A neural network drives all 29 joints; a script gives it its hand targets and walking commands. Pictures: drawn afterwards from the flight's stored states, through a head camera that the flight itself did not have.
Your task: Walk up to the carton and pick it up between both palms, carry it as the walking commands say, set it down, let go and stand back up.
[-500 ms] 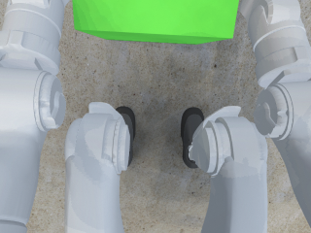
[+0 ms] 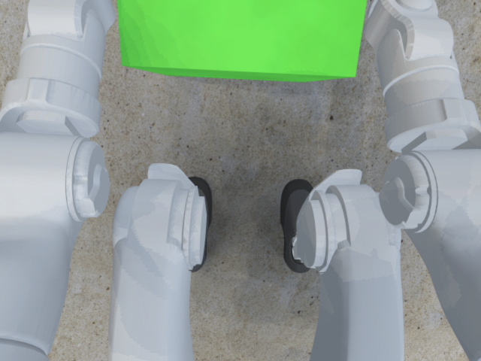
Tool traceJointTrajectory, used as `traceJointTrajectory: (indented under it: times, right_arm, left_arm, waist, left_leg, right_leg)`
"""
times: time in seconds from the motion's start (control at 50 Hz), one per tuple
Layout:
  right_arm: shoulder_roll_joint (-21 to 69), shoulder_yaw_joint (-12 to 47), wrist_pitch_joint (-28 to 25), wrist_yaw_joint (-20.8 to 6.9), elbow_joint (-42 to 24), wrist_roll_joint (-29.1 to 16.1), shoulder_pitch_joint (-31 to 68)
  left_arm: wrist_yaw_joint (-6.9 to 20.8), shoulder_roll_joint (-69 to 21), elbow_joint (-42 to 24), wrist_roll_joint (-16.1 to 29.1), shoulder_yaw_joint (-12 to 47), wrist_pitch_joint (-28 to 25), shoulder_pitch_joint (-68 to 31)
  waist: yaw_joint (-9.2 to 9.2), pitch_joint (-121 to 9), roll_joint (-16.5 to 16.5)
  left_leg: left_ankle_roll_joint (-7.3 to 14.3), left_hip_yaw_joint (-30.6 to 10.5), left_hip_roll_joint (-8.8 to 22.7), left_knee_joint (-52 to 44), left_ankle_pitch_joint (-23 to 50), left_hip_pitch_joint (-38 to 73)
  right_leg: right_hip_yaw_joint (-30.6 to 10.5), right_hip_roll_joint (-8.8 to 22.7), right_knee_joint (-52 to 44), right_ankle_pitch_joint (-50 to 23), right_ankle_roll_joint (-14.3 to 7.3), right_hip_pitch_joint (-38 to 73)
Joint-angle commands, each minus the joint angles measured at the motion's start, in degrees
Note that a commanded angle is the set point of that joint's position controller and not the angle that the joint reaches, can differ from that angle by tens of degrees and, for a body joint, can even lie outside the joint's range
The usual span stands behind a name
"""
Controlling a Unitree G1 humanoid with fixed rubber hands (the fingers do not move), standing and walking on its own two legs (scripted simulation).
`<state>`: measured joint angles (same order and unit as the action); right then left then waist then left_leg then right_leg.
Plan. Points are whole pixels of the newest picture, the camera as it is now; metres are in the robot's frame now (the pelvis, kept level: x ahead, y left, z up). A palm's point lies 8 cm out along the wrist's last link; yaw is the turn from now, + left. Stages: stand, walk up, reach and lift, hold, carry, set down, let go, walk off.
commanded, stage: reach and lift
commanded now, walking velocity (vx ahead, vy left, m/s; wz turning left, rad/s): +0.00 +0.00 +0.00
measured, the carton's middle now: out of the picture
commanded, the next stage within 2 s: none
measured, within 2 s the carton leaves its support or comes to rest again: neither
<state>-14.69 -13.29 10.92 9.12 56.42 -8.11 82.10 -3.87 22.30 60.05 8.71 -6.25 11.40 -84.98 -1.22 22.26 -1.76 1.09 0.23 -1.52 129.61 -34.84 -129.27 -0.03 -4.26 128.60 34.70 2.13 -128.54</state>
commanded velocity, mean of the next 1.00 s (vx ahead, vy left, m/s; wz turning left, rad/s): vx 0.00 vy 0.00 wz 0.00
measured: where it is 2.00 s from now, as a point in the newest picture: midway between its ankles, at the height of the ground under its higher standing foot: (245, 239)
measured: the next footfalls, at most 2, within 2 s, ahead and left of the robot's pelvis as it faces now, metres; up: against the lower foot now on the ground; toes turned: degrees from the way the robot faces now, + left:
none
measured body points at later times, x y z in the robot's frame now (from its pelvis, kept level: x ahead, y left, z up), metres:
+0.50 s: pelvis +0.00 +0.00 +0.04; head +0.35 +0.03 +0.32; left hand +0.57 +0.20 -0.09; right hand +0.57 -0.14 -0.09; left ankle +0.10 +0.11 -0.32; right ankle +0.11 -0.12 -0.32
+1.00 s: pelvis +0.00 +0.00 +0.09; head +0.32 +0.03 +0.40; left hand +0.55 +0.20 -0.02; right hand +0.55 -0.14 -0.02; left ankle +0.10 +0.11 -0.32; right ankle +0.11 -0.12 -0.32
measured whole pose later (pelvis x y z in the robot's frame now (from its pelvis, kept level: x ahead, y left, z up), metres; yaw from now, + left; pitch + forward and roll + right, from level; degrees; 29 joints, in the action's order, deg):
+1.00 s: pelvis +0.00 +0.00 +0.09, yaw +0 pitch +46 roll -2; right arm -6.1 -27.5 20.1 4.1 41.7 5.9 70.1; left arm -0.4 12.1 46.5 -6.9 -21.4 20.3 -73.3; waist -0.4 -0.9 -1.1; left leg -0.7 -2.4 -4.8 110.1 -30.0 -126.2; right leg -1.3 -5.5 109.3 30.8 2.6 -124.8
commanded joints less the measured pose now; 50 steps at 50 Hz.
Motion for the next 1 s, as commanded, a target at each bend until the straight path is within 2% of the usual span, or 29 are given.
traceJointTrajectory:
  times: [0.0, 0.1, 0.16, 0.36, 0.5, 0.68, 0.98]
  right_arm:
    - [51.49, 17.80, -0.90, -15.18, -14.10, -3.27, 38.59]
    - [52.22, 15.48, 0.70, -15.74, -13.65, -0.46, 37.56]
    - [53.21, 14.79, 1.70, -16.18, -14.28, 0.63, 37.39]
    - [56.42, 15.57, 4.58, -17.10, -17.71, 1.54, 37.40]
    - [57.33, 12.93, 5.88, -18.12, -15.71, 4.20, 32.25]
    - [58.63, 15.47, 6.66, -18.51, -19.48, 3.35, 31.51]
    - [61.47, 12.37, 8.56, -19.34, -16.82, 6.71, 26.81]
  left_arm:
    - [15.87, -54.51, -13.49, 4.70, 16.04, -0.89, -33.29]
    - [16.54, -56.47, -9.99, 1.62, 12.79, 0.73, -29.70]
    - [16.96, -57.39, -10.25, 0.14, 11.57, 1.67, -29.27]
    - [17.27, -60.31, -15.06, -2.09, 11.61, 4.53, -29.51]
    - [17.67, -62.25, -14.06, -5.44, 9.19, 6.11, -24.90]
    - [17.09, -64.64, -18.32, -4.44, 12.13, 7.05, -24.18]
    - [17.80, -66.46, -15.66, -8.36, 7.85, 8.50, -20.23]
  waist:
    - [-0.25, -78.86, 3.13]
    - [0.16, -75.23, 2.63]
    - [0.00, -75.84, 2.43]
    - [-0.40, -85.28, 2.97]
    - [0.26, -83.07, 3.99]
    - [0.71, -92.34, 4.75]
    - [0.30, -88.18, 3.56]
  left_leg:
    - [-0.53, 1.11, -2.90, -11.10, 26.80, 39.44]
    - [-0.32, 1.55, -3.06, -13.10, 22.17, 35.47]
    - [-0.25, 1.94, -3.21, -14.09, 20.98, 34.20]
    - [-0.79, 2.62, -3.71, -17.21, 22.81, 37.21]
    - [-1.21, 2.19, -4.22, -19.84, 23.78, 36.78]
    - [-2.00, 1.74, -4.72, -22.59, 28.53, 42.91]
    - [-1.91, 2.60, -5.45, -30.13, 22.40, 41.52]
  right_leg:
    - [4.62, -2.80, -8.17, -21.97, -2.06, 32.57]
    - [4.81, -2.83, -10.42, -18.39, -1.97, 31.26]
    - [4.76, -2.95, -11.61, -17.72, -1.87, 31.66]
    - [5.37, -3.42, -14.83, -19.23, -1.42, 33.88]
    - [5.57, -3.67, -17.16, -19.42, -1.38, 30.38]
    - [5.66, -4.06, -20.01, -22.86, -1.22, 33.50]
    - [5.10, -4.48, -28.28, -18.70, -1.10, 35.05]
